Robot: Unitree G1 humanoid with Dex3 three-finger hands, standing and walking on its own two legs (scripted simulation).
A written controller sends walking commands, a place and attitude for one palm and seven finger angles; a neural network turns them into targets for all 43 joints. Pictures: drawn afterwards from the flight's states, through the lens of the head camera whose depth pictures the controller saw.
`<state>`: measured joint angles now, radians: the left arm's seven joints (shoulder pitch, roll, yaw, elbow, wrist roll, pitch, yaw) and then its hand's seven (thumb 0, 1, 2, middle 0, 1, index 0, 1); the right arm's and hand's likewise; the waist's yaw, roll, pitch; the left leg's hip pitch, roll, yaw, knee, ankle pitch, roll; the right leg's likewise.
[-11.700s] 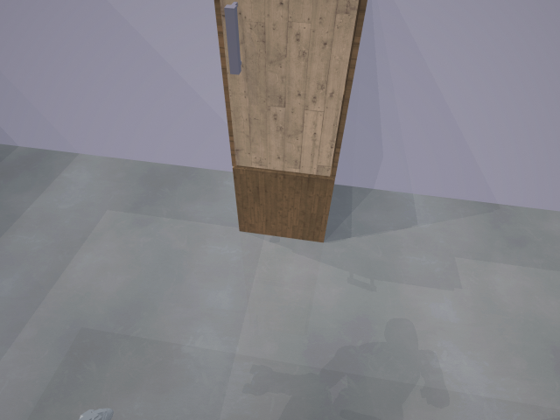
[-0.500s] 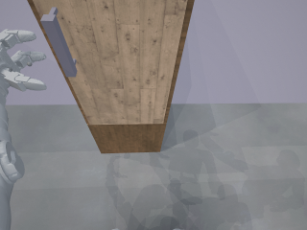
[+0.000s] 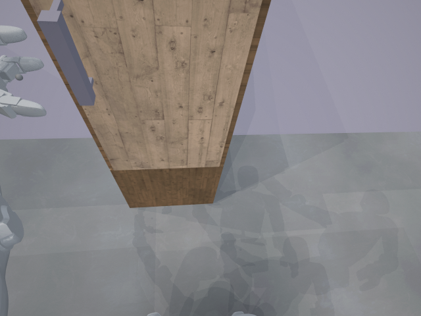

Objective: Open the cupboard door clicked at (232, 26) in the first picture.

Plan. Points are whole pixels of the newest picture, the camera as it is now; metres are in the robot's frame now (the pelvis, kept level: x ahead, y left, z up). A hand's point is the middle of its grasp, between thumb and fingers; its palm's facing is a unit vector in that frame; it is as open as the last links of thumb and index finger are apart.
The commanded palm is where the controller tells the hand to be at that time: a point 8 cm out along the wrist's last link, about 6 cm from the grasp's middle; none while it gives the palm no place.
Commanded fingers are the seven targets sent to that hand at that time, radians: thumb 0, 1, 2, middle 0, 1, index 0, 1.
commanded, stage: move the hooked fingers beside the handle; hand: left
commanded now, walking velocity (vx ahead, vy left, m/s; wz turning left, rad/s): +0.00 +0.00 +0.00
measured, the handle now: (74, 56) +0.55 +0.20 +0.15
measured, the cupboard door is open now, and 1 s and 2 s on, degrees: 0 0 0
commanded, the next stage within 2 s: slide the fingers in behind the handle in 1.40 s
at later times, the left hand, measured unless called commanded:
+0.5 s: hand (24, 83) +0.46 +0.25 +0.17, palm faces +0.02 -1.00 +0.01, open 14.0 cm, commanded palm +0.45 +0.31 +0.14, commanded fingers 0.00 -0.50 0.30 -0.30 -1.20 -0.30 -1.20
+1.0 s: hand (10, 80) +0.48 +0.28 +0.15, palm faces +0.00 -1.00 +0.01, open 14.0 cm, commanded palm +0.46 +0.32 +0.14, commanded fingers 0.00 -0.50 0.30 -0.30 -1.20 -0.30 -1.20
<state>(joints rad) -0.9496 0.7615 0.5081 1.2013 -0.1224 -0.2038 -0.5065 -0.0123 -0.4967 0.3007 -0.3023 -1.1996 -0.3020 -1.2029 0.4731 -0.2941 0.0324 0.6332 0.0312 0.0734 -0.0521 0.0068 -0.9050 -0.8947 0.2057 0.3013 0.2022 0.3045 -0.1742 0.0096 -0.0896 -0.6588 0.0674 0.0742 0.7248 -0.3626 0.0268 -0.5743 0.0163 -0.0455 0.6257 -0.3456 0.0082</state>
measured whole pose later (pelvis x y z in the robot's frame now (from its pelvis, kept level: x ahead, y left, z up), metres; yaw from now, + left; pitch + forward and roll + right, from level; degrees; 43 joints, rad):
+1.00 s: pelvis -0.02 +0.00 -0.01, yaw +0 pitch +18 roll -4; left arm -1.05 0.85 0.49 1.29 -0.11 -0.21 -0.53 -0.01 -0.50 0.30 -0.30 -1.20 -0.30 -1.20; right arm 0.51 -0.31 0.04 0.66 0.03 0.06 -0.07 0.01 -0.91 -0.89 0.21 0.30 0.20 0.30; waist -0.21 0.01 -0.08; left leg -0.75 0.08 0.05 0.78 -0.35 0.02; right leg -0.65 0.03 -0.06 0.66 -0.33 0.00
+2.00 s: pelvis -0.02 -0.02 +0.00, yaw +1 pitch +15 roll -3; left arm -1.00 0.67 0.43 1.25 -0.12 -0.22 -0.39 -0.01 -0.50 0.30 -0.30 -1.20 -0.30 -1.20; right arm 0.44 -0.30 0.04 0.64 0.04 0.05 -0.05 0.01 -0.91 -0.89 0.20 0.30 0.20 0.30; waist -0.19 0.03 -0.08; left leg -0.67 0.07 0.04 0.76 -0.35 0.01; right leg -0.59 0.03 -0.06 0.68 -0.35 -0.01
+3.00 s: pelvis -0.02 -0.01 +0.00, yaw +1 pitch +14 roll -2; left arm -0.97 0.51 0.37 1.18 -0.10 -0.23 -0.25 -0.01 -0.50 0.30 -0.27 -1.19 -0.29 -1.20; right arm 0.41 -0.27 0.03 0.64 0.02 0.02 -0.02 0.01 -0.91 -0.89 0.20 0.30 0.20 0.30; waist -0.16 0.03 -0.09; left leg -0.64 0.06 0.05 0.76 -0.36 0.01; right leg -0.57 0.02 -0.05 0.69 -0.37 -0.01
